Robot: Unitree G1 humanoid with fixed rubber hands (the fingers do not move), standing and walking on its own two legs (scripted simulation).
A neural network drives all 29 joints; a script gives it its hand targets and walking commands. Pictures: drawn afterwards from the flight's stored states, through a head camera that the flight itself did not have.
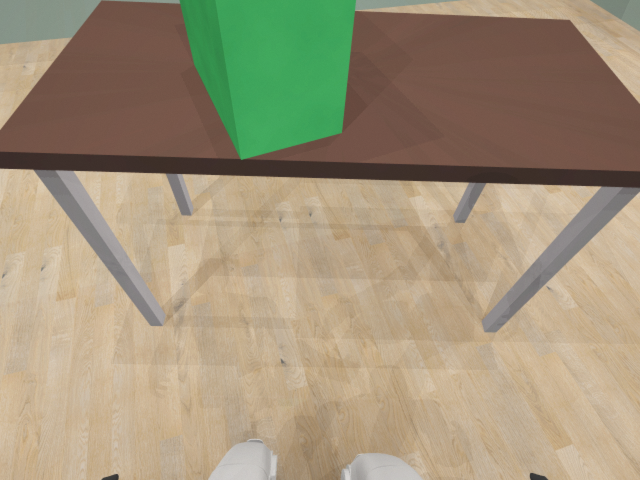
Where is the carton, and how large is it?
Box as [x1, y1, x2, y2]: [180, 0, 355, 159]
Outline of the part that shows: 180,0 194,64 241,159 341,132 355,0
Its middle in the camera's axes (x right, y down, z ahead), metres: -0.10 -0.36 +0.65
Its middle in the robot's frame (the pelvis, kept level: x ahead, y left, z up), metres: +0.76 +0.09 +0.16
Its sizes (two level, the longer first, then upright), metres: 0.320 0.190 0.274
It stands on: a table, 0.77 m high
